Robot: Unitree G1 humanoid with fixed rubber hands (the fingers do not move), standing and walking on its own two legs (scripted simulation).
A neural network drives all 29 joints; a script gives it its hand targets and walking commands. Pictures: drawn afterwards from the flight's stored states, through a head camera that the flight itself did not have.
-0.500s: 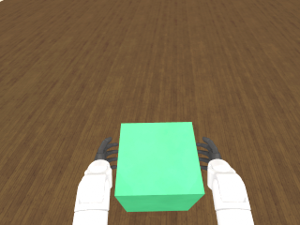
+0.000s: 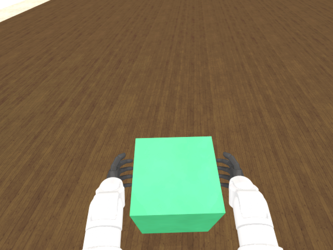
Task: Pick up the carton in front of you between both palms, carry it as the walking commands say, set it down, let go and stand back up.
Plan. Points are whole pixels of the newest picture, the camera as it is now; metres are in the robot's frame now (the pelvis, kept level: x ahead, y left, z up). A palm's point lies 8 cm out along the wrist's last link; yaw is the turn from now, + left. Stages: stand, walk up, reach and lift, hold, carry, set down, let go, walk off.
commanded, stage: carry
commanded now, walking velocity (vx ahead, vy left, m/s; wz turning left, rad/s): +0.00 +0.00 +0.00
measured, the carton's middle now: (174, 188) +0.33 +0.00 -0.07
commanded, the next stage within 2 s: hold in 0.88 s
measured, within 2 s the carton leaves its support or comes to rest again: neither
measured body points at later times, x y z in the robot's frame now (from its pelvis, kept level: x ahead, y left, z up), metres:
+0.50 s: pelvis -0.02 +0.01 +0.00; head -0.05 +0.01 +0.45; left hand +0.27 +0.16 +0.03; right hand +0.27 -0.15 +0.03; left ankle -0.04 +0.10 -0.73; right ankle +0.02 -0.12 -0.73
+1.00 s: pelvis -0.03 +0.01 +0.01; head -0.05 +0.01 +0.45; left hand +0.26 +0.16 +0.03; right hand +0.26 -0.14 +0.03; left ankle -0.04 +0.10 -0.73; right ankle +0.02 -0.13 -0.73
